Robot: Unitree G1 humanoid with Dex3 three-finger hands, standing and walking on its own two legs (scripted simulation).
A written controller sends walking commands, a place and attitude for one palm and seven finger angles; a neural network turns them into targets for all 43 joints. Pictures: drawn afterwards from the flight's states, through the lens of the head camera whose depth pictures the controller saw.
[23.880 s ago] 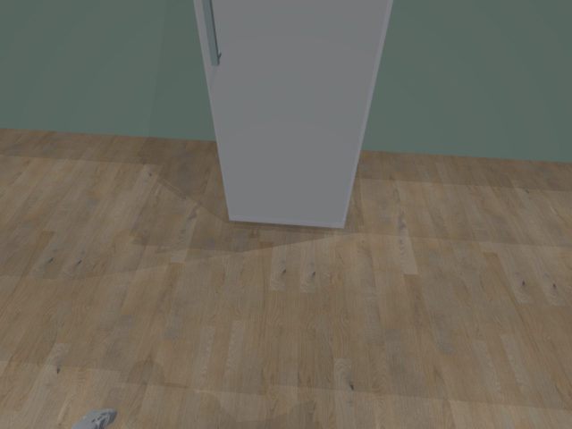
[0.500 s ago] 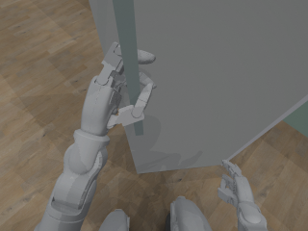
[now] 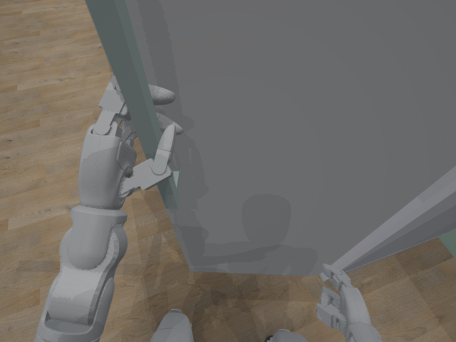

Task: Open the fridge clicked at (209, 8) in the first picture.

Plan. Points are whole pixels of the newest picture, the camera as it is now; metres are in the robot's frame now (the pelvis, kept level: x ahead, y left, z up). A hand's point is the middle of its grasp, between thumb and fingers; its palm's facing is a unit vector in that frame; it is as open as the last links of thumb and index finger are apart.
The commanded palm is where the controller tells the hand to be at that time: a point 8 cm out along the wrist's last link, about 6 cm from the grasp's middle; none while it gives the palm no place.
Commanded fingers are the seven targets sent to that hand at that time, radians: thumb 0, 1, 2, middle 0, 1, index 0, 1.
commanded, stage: walk backward, drawing the door open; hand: left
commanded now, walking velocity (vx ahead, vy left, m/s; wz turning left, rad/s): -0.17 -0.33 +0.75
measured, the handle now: (149, 104) +0.34 +0.13 +0.25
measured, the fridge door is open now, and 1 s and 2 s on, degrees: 69 76 73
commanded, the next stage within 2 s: stop walking and hold the door back in 0.04 s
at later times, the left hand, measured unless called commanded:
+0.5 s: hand (178, 214) +0.23 +0.08 +0.21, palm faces +0.41 -0.89 -0.19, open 5.7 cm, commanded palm +0.22 +0.14 +0.19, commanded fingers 0.00 0.90 0.90 -0.45 -1.40 -0.45 -1.40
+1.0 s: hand (173, 189) +0.25 +0.09 +0.22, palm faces +0.35 -0.92 -0.20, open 5.2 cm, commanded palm +0.24 +0.14 +0.19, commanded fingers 0.00 0.90 0.90 -0.45 -1.40 -0.45 -1.40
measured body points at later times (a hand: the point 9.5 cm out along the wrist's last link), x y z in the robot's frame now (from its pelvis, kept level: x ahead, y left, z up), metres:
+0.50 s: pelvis -0.08 -0.15 +0.01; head -0.08 -0.18 +0.46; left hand +0.20 +0.12 +0.22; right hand +0.17 -0.29 -0.09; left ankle -0.12 +0.00 -0.63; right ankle +0.03 -0.22 -0.72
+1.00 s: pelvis -0.16 -0.17 +0.01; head -0.15 -0.18 +0.46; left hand +0.22 +0.13 +0.23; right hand -0.05 -0.39 -0.13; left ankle -0.19 -0.03 -0.72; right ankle -0.07 -0.26 -0.71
